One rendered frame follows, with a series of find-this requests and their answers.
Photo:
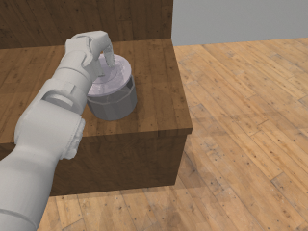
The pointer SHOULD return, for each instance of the pot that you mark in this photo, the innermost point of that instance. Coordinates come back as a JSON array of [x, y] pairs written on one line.
[[116, 105]]

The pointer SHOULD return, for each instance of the robot left forearm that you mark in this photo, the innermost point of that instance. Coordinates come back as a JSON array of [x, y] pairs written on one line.
[[69, 86]]

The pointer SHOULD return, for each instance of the table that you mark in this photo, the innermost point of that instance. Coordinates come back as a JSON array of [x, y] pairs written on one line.
[[141, 150]]

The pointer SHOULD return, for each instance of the knob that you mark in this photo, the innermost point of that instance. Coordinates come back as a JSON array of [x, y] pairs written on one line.
[[103, 63]]

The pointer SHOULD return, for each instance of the lid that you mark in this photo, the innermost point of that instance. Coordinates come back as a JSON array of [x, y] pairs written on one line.
[[115, 79]]

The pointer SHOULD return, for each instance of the robot left hand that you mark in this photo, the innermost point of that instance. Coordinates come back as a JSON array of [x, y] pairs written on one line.
[[105, 46]]

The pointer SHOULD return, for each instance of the robot left upper arm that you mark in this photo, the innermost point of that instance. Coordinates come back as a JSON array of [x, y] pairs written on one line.
[[50, 134]]

